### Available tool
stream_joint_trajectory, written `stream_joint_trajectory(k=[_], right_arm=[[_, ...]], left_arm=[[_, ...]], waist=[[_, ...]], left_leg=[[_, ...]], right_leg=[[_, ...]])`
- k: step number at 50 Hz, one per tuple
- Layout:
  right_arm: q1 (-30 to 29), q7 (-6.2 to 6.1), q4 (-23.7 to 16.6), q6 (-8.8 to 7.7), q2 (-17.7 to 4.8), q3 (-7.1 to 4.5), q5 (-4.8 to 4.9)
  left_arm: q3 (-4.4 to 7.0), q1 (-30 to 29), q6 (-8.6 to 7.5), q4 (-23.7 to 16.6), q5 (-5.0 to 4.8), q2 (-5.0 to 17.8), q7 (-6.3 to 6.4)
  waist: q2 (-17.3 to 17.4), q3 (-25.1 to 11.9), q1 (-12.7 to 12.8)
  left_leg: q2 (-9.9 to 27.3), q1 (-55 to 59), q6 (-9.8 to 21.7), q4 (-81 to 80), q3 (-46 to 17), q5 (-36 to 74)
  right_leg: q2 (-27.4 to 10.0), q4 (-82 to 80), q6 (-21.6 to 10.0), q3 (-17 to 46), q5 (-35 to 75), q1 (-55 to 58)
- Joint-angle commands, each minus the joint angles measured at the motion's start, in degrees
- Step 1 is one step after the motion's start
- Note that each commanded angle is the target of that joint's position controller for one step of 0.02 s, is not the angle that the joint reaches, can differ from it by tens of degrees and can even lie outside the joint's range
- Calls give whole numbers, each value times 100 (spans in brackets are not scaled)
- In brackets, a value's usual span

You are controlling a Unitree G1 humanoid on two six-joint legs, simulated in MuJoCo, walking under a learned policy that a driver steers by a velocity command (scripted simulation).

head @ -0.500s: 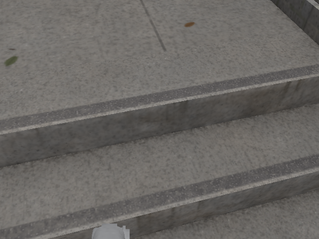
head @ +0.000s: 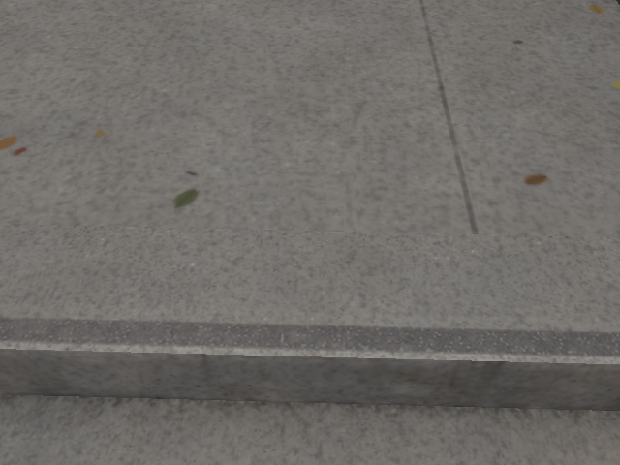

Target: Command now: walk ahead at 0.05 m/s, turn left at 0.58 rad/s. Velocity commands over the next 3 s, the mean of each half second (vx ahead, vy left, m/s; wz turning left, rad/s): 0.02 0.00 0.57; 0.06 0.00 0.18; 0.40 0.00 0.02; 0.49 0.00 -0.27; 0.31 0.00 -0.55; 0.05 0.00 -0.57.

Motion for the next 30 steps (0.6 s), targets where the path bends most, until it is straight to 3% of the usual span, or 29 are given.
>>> stream_joint_trajectory(k=[1, 3, 4, 5, 7, 9, 10, 11, 12, 13, 14, 15, 16, 17, 18, 19, 20, 22, 24, 28, 30], right_arm=[[-1009, 91, -929, -242, -705, -162, -102], [-580, 31, -1037, -323, -739, -170, -62], [-895, 19, -1190, -372, -696, -160, -44], [-1163, -16, -1425, -427, -820, -185, 23], [-1652, -76, -1762, -497, -843, -182, 123], [-1224, -77, -1679, -479, -758, -222, 253], [-895, -49, -1603, -427, -748, -265, 295], [-781, -5, -1570, -315, -771, -290, 329], [-283, 46, -1462, -206, -656, -268, 243], [250, 68, -1384, -151, -324, -215, 202], [461, 64, -1724, -147, -61, -131, -12], [-232, 42, -1679, -159, -901, -360, 10], [-234, -35, -1639, -127, -1017, -398, 109], [-275, -155, -1529, 0, -1038, -422, 147], [-407, -242, -1569, 44, -969, -416, 72], [-1078, -274, -1877, 59, -820, -316, 42], [-1194, -243, -1886, 60, -575, -246, -16], [-1099, -203, -1766, 13, -592, -236, 73], [-1038, -212, -1622, -64, -652, -255, 62], [-700, -84, -1280, -94, -537, -245, 30], [-697, 116, -1216, -57, -240, -132, -64]], left_arm=[[82, 5, 120, -394, -108, 454, 173], [132, -126, 131, -455, -105, 523, 224], [117, 207, 133, -415, -105, 456, 198], [154, 306, 135, -454, -89, 519, 162], [158, 381, 167, -685, -35, 458, 126], [94, 178, 255, -909, -6, 195, 115], [79, 189, 268, -995, -79, 128, 109], [91, 286, 240, -1074, -201, 102, 85], [163, 298, 159, -1073, -221, 211, 98], [283, 188, 9, -1175, -176, 595, 108], [464, 51, -93, -1370, -92, 1284, 96], [597, 418, -199, -1285, 221, 1260, 160], [555, 188, -267, -1218, 159, 1088, 188], [322, -391, -192, -1331, 92, 504, 156], [102, -520, -137, -1421, -12, -11, 125], [6, -341, 27, -1339, -95, -267, 155], [-15, -148, 103, -1307, -147, -283, 212], [18, 314, 145, -1259, -41, -42, 206], [7, 567, 114, -1152, -8, 8, 109], [-197, 221, 42, -1038, -161, -331, -214], [-221, -149, -3, -971, -365, -319, -257]], waist=[[181, -457, 478], [431, -423, 256], [669, -356, 450], [468, -228, 506], [290, -34, 673], [648, 222, 427], [848, 247, 264], [837, 226, 323], [675, 66, 226], [-74, -208, 51], [-1772, -595, -128], [-751, -526, 480], [-145, -308, 335], [-139, -32, 129], [-44, 101, 152], [199, 11, 363], [1, -32, 426], [-231, -27, 627], [-326, 74, 707], [-164, 166, 379], [32, 184, 147]], left_leg=[[1248, 1007, 1031, -2083, -1771, 1919], [1261, 999, 994, -2160, -1940, 1666], [1161, 420, 928, -2283, -1642, 2117], [1102, 215, 833, -2357, -1522, 2024], [954, -57, 609, -2245, -1424, 1731], [1232, 817, 879, -2005, -1999, 1557], [1442, 1511, 1057, -1838, -2384, 1547], [1515, 1956, 1186, -1622, -2644, 1524], [1329, 1982, 1113, -1342, -2759, 1236], [738, 1424, 538, -402, -2253, 123], [-250, -880, -416, 898, -1023, -1758], [57, -1524, -809, 3263, -1041, -2115], [220, -1721, -865, 4473, -1150, -1512], [330, -1616, -863, 5417, -1110, -816], [294, -1682, -801, 5117, -1220, -292], [257, -1879, -846, 4956, -936, -187], [268, -2016, -845, 4901, -751, -155], [267, -2265, -892, 4831, -746, -53], [274, -2411, -897, 4802, -768, 159], [846, -1778, -1015, 3279, -771, 392], [1303, -715, -1250, 892, -36, -306]], right_leg=[[-128, -172, 549, -770, -900, -307], [-195, -254, 703, -847, -885, 47], [-142, -55, 707, -1182, -602, 886], [-157, -544, 783, -1266, -507, 1352], [-295, -2413, 786, -1247, -207, 2455], [-228, -4260, 749, -1207, -962, 2484], [-130, -5115, 715, -1216, -993, 2346], [-12, -6316, 605, -1353, -590, 2516], [9, -6832, 360, -1268, -158, 3115], [-707, -6698, -500, -660, 1693, 3827], [-2402, -6892, -2601, 1705, 3701, 5369], [-2941, -7211, -2866, 2561, 3433, 5154], [-2605, -7213, -2337, 1971, 2383, 4623], [-2058, -7243, -1767, 949, 1566, 3907], [-1699, -7392, -1470, 269, 1103, 3731], [-1483, -7402, -1444, -152, 637, 3855], [-1322, -7403, -1392, -419, 344, 4056], [-1314, -7444, -1427, -608, 296, 4355], [-1330, -7506, -1444, -704, 187, 4356], [-1401, -7525, -1167, -964, -275, 3972], [-1157, -7464, -743, -1384, -919, 3656]])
